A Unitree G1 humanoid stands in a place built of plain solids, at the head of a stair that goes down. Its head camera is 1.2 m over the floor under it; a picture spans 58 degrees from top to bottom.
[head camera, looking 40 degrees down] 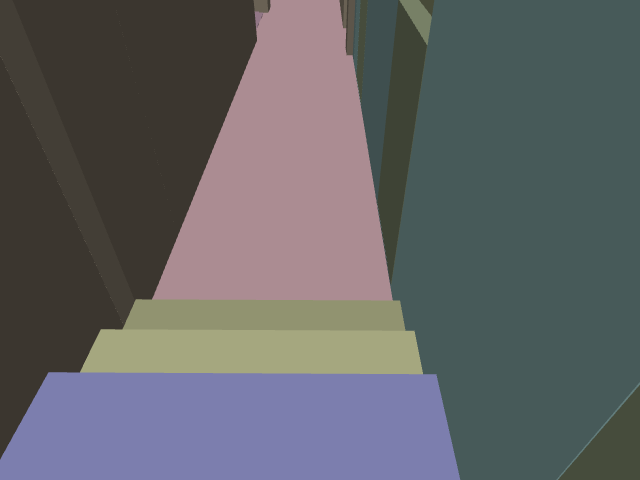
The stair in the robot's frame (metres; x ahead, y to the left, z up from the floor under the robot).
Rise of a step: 0.15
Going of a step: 0.29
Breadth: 1.23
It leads straight ahead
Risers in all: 3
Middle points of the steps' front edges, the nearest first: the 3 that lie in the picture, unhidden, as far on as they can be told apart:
0.78 0.25 0.00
1.07 0.24 -0.15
1.36 0.24 -0.30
